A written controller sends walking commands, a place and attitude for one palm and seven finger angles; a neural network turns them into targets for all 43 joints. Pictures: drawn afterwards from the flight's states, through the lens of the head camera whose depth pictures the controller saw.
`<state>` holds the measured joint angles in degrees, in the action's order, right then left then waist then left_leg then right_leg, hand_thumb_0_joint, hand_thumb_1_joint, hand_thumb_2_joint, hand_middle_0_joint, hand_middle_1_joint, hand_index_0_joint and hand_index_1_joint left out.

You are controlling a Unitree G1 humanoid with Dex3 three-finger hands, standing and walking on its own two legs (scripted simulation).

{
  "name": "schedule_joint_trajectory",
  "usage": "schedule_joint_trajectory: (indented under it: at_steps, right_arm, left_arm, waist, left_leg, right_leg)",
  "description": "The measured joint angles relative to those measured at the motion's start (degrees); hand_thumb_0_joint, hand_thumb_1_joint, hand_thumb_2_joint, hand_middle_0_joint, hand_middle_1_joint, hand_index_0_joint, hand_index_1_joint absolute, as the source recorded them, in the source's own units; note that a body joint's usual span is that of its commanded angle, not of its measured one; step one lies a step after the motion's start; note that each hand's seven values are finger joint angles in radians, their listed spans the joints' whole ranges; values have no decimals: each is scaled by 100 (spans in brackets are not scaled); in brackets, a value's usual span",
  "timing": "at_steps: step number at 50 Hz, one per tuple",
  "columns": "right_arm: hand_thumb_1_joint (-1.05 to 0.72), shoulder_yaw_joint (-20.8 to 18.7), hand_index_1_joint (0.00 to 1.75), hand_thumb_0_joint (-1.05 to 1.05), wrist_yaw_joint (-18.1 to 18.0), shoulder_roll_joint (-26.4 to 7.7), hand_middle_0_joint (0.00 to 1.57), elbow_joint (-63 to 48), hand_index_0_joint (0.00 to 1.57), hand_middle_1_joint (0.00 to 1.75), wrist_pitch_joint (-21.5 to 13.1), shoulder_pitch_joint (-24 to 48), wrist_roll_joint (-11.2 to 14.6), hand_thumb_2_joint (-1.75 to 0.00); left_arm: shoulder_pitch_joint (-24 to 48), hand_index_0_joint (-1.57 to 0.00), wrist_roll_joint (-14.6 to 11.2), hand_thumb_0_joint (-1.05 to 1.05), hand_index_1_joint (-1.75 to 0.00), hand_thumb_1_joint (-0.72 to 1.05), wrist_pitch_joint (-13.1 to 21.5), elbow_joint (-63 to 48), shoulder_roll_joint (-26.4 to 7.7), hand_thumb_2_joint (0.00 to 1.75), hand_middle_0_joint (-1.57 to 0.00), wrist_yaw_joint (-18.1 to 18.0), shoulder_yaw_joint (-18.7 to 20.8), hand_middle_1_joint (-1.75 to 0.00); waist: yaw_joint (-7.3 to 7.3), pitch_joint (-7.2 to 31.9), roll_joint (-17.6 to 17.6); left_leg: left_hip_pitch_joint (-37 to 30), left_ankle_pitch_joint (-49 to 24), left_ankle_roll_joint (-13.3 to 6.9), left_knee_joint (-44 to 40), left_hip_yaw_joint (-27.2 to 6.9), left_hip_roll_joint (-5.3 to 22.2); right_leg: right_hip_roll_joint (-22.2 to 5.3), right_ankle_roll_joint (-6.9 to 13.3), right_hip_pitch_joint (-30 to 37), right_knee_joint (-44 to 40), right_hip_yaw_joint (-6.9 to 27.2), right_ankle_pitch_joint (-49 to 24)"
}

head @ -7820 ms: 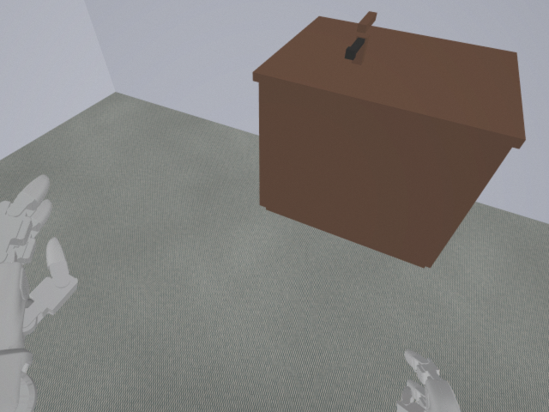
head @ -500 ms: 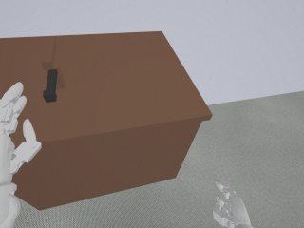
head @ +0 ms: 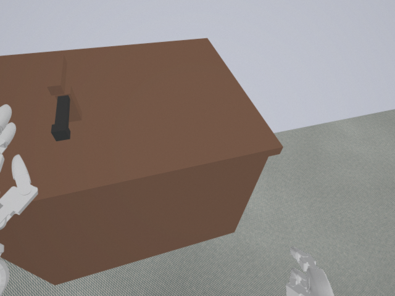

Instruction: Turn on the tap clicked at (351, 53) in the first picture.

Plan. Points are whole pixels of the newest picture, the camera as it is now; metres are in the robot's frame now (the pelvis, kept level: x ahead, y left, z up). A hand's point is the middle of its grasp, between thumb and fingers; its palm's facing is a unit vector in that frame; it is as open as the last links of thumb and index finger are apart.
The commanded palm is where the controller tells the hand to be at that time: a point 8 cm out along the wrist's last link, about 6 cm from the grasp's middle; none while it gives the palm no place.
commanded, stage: shuffle to correct the standing spot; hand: left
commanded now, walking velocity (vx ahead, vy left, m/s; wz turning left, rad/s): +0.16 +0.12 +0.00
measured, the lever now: (61, 131) +0.41 +0.33 +0.08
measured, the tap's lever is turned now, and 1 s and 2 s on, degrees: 0 0 0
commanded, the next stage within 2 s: come to a stop and stand still in 0.44 s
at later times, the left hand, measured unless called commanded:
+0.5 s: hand out of the picture +0.24 +0.32 +0.18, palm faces +0.43 -0.82 -0.37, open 7.4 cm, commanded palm +0.17 +0.34 +0.20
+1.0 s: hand (1, 137) +0.29 +0.33 +0.19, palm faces +0.36 -0.84 -0.40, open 7.4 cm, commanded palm +0.23 +0.37 +0.20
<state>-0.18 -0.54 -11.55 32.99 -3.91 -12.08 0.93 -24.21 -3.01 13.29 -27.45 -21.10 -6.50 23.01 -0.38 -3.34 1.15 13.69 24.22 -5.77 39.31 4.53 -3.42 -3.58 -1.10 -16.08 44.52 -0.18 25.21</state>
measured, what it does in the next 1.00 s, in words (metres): steps to the left: left foot, then right foot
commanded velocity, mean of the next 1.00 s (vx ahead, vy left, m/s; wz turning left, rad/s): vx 0.04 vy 0.00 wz -0.01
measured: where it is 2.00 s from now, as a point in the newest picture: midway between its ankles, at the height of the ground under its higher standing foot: outside the picture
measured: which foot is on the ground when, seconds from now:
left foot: down 0.00-0.14, up 0.16-0.38, down 0.40-1.00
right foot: down 0.00-0.40, up 0.42-0.60, down 0.62-1.00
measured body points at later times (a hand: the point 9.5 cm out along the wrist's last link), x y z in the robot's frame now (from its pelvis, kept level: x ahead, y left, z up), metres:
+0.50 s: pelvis +0.02 +0.06 +0.00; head +0.04 +0.09 +0.45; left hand +0.21 +0.36 +0.20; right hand +0.18 -0.18 -0.07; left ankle +0.07 +0.18 -0.72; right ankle +0.01 -0.07 -0.68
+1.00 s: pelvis +0.06 +0.09 +0.02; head +0.10 +0.11 +0.47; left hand +0.26 +0.37 +0.22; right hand +0.25 -0.12 -0.05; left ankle +0.07 +0.18 -0.72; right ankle +0.06 -0.01 -0.72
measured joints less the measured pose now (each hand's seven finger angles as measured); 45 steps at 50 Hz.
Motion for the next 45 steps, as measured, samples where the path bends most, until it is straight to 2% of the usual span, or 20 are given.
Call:
schedule_joint_trajectory:
  at_steps: [3, 6, 7, 8, 11, 13, 16, 18, 20, 21, 23, 25, 26, 29, 31, 32, 35, 38, 41, 45]
  right_arm:
    - [-91, 35, 30, 2, 22, 79, 20, -33, 20, 30, -102, -87, -59, -89]
    - [-91, 109, 30, 2, 30, 76, 20, -101, 20, 30, -149, -227, -65, -89]
    - [-91, 110, 30, 2, 23, 40, 20, -108, 20, 30, -146, -251, -70, -89]
    - [-91, 93, 30, 2, 21, 3, 20, -57, 20, 30, -123, -244, -74, -89]
    - [-91, 13, 30, 2, 56, -76, 20, 153, 20, 30, 32, -193, -80, -89]
    - [-91, -8, 30, 2, 49, -133, 20, 220, 20, 30, 104, -184, -82, -89]
    - [-91, -38, 30, 2, -39, -178, 20, 258, 20, 30, 60, -209, -98, -89]
    - [-91, -77, 30, 2, -110, -220, 20, 230, 20, 30, -40, -235, -115, -89]
    - [-91, -144, 30, 2, -175, -314, 20, 118, 20, 30, -162, -259, -102, -90]
    - [-91, -184, 30, 2, -210, -281, 20, 100, 20, 30, -210, -199, -82, -90]
    - [-91, -202, 30, 2, -232, -99, 20, 106, 20, 30, -278, -67, -54, -90]
    - [-91, -144, 30, 2, -190, 93, 20, 110, 20, 30, -361, 5, -51, -90]
    - [-91, -96, 30, 2, -158, 171, 20, 109, 20, 30, -408, 18, -53, -90]
    - [-91, 75, 30, 2, -57, 302, 20, 74, 20, 30, -502, -31, -64, -90]
    - [-91, 198, 30, 2, -30, 329, 20, 40, 20, 30, -498, -81, -62, -90]
    - [-91, 239, 30, 2, -30, 313, 20, 51, 20, 30, -480, -77, -72, -89]
    - [-91, 263, 30, 2, -11, 216, 20, 227, 20, 30, -352, -65, -79, -89]
    - [-91, 274, 30, 2, -16, 125, 20, 325, 20, 30, -258, -67, -50, -89]
    - [-91, 260, 30, 2, -112, 116, 20, 374, 20, 30, -202, 14, -53, -89]
    - [-91, 198, 30, 2, -128, 180, 20, 137, 20, 30, -254, 117, -112, -89]
  left_arm:
    - [10, -21, 46, 2, -30, 89, -24, 42, 39, 90, -21, -18, -20, -30]
    - [-1, -21, 79, 2, -30, 89, 11, 44, -13, 90, -21, -24, -82, -30]
    - [27, -21, 98, 2, -30, 89, 46, 53, -41, 90, -21, -17, -116, -30]
    - [58, -21, 96, 2, -30, 89, 88, 82, -50, 90, -21, 5, -154, -30]
    - [-33, -21, 69, 1, -30, 89, 154, 174, 60, 90, -22, 53, -184, -30]
    - [-150, -21, 96, 1, -30, 89, 144, 224, 168, 90, -22, 46, -176, -30]
    - [-167, -21, 153, 1, -30, 89, 57, 211, 231, 90, -22, 4, -216, -30]
    - [-108, -21, 176, 2, -30, 89, 0, 110, 241, 90, -22, -20, -263, -30]
    - [-51, -21, 173, 2, -30, 89, -24, -63, 231, 90, -22, -26, -278, -30]
    - [27, -21, 167, 2, -30, 89, -17, -115, 163, 90, -22, -36, -230, -30]
    - [214, -21, 144, 2, -30, 89, 10, -57, -17, 90, -22, -42, -95, -30]
    - [326, -21, 143, 2, -30, 89, -3, -3, -145, 90, -22, -48, 38, -30]
    - [330, -21, 140, 2, -30, 89, -4, -23, -172, 90, -22, -55, 88, -30]
    - [160, -21, 115, 2, -30, 89, 26, -186, -154, 90, -21, -67, 106, -30]
    - [-25, -21, 119, 2, -30, 89, 33, -264, -177, 90, -21, -70, 85, -30]
    - [-74, -21, 136, 2, -30, 89, 38, -245, -164, 90, -21, -65, 57, -30]
    - [-114, -21, 119, 1, -30, 89, -79, -21, 10, 90, -21, -27, -130, -30]
    - [-67, -21, 85, 1, -30, 89, -253, 168, 199, 90, -21, -61, -264, -30]
    - [77, -21, 63, 1, -30, 89, -431, 271, 235, 90, -21, -95, -310, -30]
    - [185, -21, 61, 2, -30, 89, -560, 51, 87, 90, -21, -93, -290, -30]
  waist:
    - [32, -41, -85]
    - [95, 29, -182]
    - [137, 44, -261]
    - [151, 60, -329]
    - [34, 141, -291]
    - [-12, 174, -224]
    - [-51, 123, -40]
    - [-70, 31, 54]
    - [-72, -30, -3]
    - [-67, -114, 56]
    - [-47, -231, 200]
    - [13, -240, 245]
    - [36, -218, 239]
    - [62, -88, 126]
    - [38, 12, 68]
    - [17, 32, -9]
    - [-57, 132, -297]
    - [-122, 167, -293]
    - [-143, 69, -84]
    - [-77, -86, 150]
  left_leg:
    - [-194, -173, -14, -316, 12, 17]
    - [-177, -205, -3, -327, -54, 10]
    - [-20, -149, 50, -44, -118, 37]
    - [226, 1, 141, 497, -196, 56]
    - [1011, 199, 395, 2188, -370, 72]
    - [1348, -55, 473, 2499, -425, 277]
    - [1313, -451, 481, 1504, -393, 627]
    - [946, -667, 475, 427, -316, 725]
    - [563, -845, 470, -398, -306, 735]
    - [567, -1019, 514, -336, -260, 674]
    - [576, -949, 533, -157, -167, 564]
    - [537, -918, 487, -238, -153, 502]
    - [512, -939, 468, -317, -148, 486]
    - [476, -982, 456, -478, -142, 468]
    - [495, -900, 468, -412, -102, 431]
    - [514, -821, 474, -309, -98, 442]
    - [520, -513, 527, -22, -243, 476]
    - [335, -746, 583, -262, -303, 411]
    - [9, -734, 375, -708, -215, 273]
    - [-187, -961, 334, -1136, -181, 143]
  right_leg:
    - [170, 140, -154, 132, -239, 107]
    - [298, 245, 62, -877, -579, -530]
    - [321, 279, 91, -1007, -658, -872]
    - [329, 282, 67, -951, -729, -900]
    - [284, 263, 53, -955, -656, -755]
    - [240, 201, 113, -1145, -569, -838]
    - [80, 73, 216, -1336, -476, -944]
    - [-49, -17, 268, -1270, -429, -880]
    - [-106, -79, 196, -944, -392, -669]
    - [-137, -49, 96, -626, -276, -431]
    - [-29, 30, -221, 311, -27, 201]
    - [132, 89, -499, 954, -39, 319]
    - [191, 105, -572, 1011, -105, 290]
    - [339, 130, -454, 231, -347, 53]
    - [408, 141, -107, -784, -431, -333]
    - [442, 208, -13, -1049, -428, -773]
    - [555, 375, 116, -1147, -460, -884]
    - [543, 332, 270, -1303, -387, -833]
    - [420, 220, 388, -1347, -293, -812]
    - [383, 154, 329, -1163, -78, -694]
